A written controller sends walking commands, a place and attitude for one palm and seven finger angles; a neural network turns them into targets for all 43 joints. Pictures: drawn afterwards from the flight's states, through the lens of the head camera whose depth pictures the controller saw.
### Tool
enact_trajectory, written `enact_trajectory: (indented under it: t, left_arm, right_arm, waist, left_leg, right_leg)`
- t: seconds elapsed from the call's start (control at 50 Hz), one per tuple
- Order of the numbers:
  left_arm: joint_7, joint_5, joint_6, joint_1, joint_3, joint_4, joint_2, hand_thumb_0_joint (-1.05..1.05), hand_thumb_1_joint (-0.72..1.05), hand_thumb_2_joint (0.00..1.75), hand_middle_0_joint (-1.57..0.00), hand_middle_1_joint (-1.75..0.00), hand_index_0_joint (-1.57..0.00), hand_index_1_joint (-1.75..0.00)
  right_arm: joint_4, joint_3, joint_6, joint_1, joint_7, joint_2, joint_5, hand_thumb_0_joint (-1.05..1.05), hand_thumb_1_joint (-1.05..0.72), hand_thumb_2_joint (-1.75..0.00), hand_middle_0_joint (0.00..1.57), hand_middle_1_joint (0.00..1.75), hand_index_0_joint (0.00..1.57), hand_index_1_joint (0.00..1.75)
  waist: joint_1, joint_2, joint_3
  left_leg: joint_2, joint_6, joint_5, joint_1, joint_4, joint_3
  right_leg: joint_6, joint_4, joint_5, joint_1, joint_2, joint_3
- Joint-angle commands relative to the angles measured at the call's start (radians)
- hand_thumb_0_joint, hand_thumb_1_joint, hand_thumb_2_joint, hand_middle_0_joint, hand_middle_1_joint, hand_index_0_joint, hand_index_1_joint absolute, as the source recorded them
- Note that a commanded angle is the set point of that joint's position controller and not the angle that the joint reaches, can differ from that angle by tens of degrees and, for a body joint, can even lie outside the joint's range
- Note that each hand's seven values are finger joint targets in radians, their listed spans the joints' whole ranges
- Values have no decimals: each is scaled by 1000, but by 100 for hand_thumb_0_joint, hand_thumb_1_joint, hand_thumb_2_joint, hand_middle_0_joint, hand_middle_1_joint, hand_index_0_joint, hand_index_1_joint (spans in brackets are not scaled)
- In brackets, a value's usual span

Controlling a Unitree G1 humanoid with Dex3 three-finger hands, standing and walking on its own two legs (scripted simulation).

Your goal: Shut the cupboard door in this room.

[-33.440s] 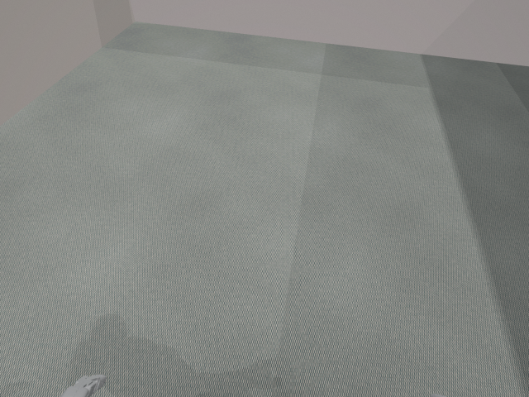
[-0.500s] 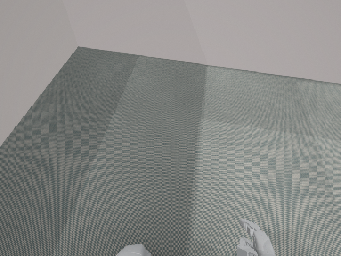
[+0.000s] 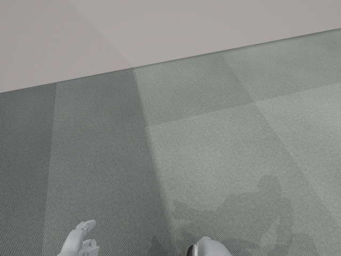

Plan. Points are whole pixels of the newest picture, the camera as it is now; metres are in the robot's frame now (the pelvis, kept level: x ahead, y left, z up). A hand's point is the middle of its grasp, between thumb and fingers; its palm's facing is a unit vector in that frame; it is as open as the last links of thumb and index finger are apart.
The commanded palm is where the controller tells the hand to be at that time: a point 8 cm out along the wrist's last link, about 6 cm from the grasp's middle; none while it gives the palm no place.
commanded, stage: turn to face it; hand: left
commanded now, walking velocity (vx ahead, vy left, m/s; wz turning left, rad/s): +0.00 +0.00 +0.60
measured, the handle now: out of the picture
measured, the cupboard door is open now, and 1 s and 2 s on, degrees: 96 96 96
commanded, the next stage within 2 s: none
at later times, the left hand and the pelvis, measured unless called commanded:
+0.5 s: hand out of the picture +0.01 +0.25 -0.17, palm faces +0.34 -0.91 -0.21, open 7.4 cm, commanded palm none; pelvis +0.00 +0.03 +0.01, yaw +17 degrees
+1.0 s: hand out of the picture -0.02 +0.19 -0.12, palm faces +0.56 -0.78 -0.27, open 7.4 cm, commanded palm none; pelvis -0.01 -0.03 +0.02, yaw +35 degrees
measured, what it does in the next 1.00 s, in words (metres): steps on the spot, turning left: left foot, then right foot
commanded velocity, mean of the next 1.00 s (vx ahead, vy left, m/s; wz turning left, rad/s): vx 0.00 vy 0.00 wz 0.60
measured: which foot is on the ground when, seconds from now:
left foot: up 0.00-0.42, down 0.44-0.92, up 0.94-1.00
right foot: down 0.00-0.44, up 0.46-0.90, down 0.92-1.00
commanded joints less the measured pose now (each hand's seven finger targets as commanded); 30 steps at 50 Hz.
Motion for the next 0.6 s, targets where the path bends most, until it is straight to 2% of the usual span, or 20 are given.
enact_trajectory:
  t: [0.0, 0.04, 0.06, 0.08, 0.18, 0.3, 0.32, 0.34, 0.36, 0.38, 0.4, 0.42, 0.44, 0.46, 0.48, 0.5, 0.54, 0.58]
  left_arm:
    - [30, -8, -9, 151, 16, 13, 145, 0, 90, 90, -20, -30, -20, -30]
    - [34, -7, -3, 70, 3, 0, 111, 0, 90, 90, -20, -30, -20, -30]
    - [34, -6, 0, 44, 3, -5, 104, 0, 90, 90, -20, -30, -20, -30]
    - [34, -6, 4, 41, 3, -6, 100, 0, 90, 90, -20, -30, -20, -30]
    - [39, -1, 17, 61, 19, 4, 96, 0, 90, 90, -20, -30, -20, -30]
    - [47, 11, 26, 105, 47, 6, 110, 0, 90, 90, -20, -30, -20, -30]
    - [47, 11, 28, 109, 49, 5, 115, 0, 90, 90, -20, -30, -20, -30]
    - [47, 10, 29, 104, 50, 7, 115, 0, 90, 90, -20, -30, -20, -30]
    - [43, 5, 34, 110, 52, 5, 119, 0, 90, 90, -20, -30, -20, -30]
    - [42, -1, 39, 102, 52, -1, 108, 0, 90, 90, -20, -30, -20, -30]
    - [37, -9, 48, 106, 47, -21, 60, 0, 90, 90, -20, -30, -20, -30]
    - [30, -7, 57, 45, 32, -68, 16, 0, 90, 90, -20, -30, -20, -30]
    - [24, 2, 64, -9, 31, -83, 48, 0, 90, 90, -20, -30, -20, -30]
    - [21, 8, 68, 5, 41, -64, 34, 0, 90, 90, -20, -30, -20, -30]
    - [17, 7, 67, 20, 47, -47, 43, 0, 90, 90, -20, -30, -20, -30]
    - [13, 4, 66, 44, 49, -29, 61, 0, 90, 90, -20, -30, -20, -30]
    - [9, 0, 61, 85, 48, -6, 69, 0, 90, 90, -20, -30, -20, -30]
    - [15, -4, 62, 90, 42, -2, 78, 0, 90, 90, -20, -30, -20, -30]
  right_arm:
    - [-49, 17, -1, 64, -2, -36, 4, 0, -90, -90, 20, 30, 20, 30]
    - [-21, 14, 12, 85, 2, -37, 0, 0, -90, -90, 20, 30, 20, 30]
    - [-15, 14, 20, 94, 3, -31, -1, 0, -90, -90, 20, 30, 20, 30]
    - [-12, 13, 26, 93, 5, -28, -2, 0, -90, -90, 20, 30, 20, 30]
    - [-32, -2, 36, 29, 18, -17, -5, 0, -90, -90, 20, 30, 20, 30]
    - [-87, -11, 22, -62, 30, 6, -5, 0, -90, -90, 20, 30, 20, 30]
    - [-93, -13, 20, -60, 31, 6, -5, 0, -90, -90, 20, 30, 20, 30]
    - [-97, -14, 16, -44, 31, 1, -4, 0, -90, -90, 20, 30, 20, 30]
    - [-94, -16, 14, -21, 30, -3, -6, 0, -90, -90, 20, 30, 20, 30]
    - [-86, -22, 7, 24, 32, -22, -7, 0, -90, -90, 20, 30, 20, 30]
    - [-87, -39, 0, 57, 30, -104, -13, 0, -90, -90, 20, 30, 20, 30]
    - [-101, -57, -2, 72, 20, -195, -21, 0, -90, -90, 20, 30, 20, 30]
    - [-98, -53, 1, 58, 15, -196, -22, 0, -90, -90, 20, 30, 20, 30]
    - [-103, -47, -6, 3, 4, -176, -23, 0, -90, -90, 20, 30, 20, 30]
    - [-117, -42, -9, -59, -2, -162, -20, 0, -90, -90, 20, 30, 20, 30]
    - [-130, -34, -13, -99, -4, -151, -17, 0, -90, -90, 20, 30, 20, 30]
    - [-138, -30, -22, -106, -6, -147, -10, 0, -90, -90, 20, 30, 20, 30]
    - [-131, -35, -22, -79, -6, -163, -8, 0, -90, -90, 20, 30, 20, 30]
  waist:
    - [71, -137, -293]
    - [36, -127, -225]
    - [24, -134, -197]
    - [25, -144, -182]
    - [45, -165, -114]
    - [78, -173, -126]
    - [74, -174, -138]
    - [62, -148, -154]
    - [48, -121, -171]
    - [21, -53, -195]
    - [4, 204, -177]
    - [-30, 387, -123]
    - [-22, 223, -109]
    - [3, 229, -120]
    - [26, 232, -121]
    - [41, 192, -132]
    - [50, 120, -172]
    - [38, 69, -206]
  left_leg:
    - [-36, 0, 27, -196, 264, -204]
    - [-31, -4, 91, -156, 219, -197]
    - [-34, -9, 103, -151, 201, -183]
    - [-44, -11, 114, -152, 190, -171]
    - [-47, -20, 124, -206, 117, -128]
    - [-48, -8, 77, -196, -98, -90]
    - [-55, -6, 90, -179, -143, -77]
    - [-52, -2, 119, -144, -228, -83]
    - [-74, 0, 193, -81, -308, -55]
    - [-63, 10, 290, 9, -446, -85]
    - [82, 77, 357, 58, -603, -343]
    - [281, 194, 543, 39, -720, -618]
    - [302, 224, 489, -24, -727, -565]
    - [226, 207, 471, -36, -724, -529]
    - [169, 182, 486, -13, -692, -478]
    - [133, 169, 540, 18, -668, -419]
    - [86, 164, 649, 88, -635, -365]
    - [84, 183, 709, 148, -616, -379]
  right_leg:
    - [-85, -304, 600, 366, -352, 258]
    - [-46, -352, 458, 233, -324, 162]
    - [-43, -370, 404, 190, -319, 123]
    - [-39, -384, 355, 169, -310, 102]
    - [-48, -436, 104, 157, -338, 61]
    - [-55, -382, 81, 219, -391, 36]
    - [-49, -361, 90, 224, -392, 26]
    - [-35, -308, 107, 232, -395, 13]
    - [-8, -258, 83, 204, -377, -22]
    - [33, -153, 22, 150, -347, -54]
    - [101, 48, -152, -10, -231, -98]
    - [161, 282, -395, -189, -103, -63]
    - [141, 393, -314, -161, -118, 45]
    - [140, 439, -245, -181, -118, 91]
    - [147, 481, -182, -206, -101, 110]
    - [151, 492, -132, -203, -97, 123]
    - [165, 490, -89, -190, -82, 118]
    - [178, 468, -97, -179, -71, 126]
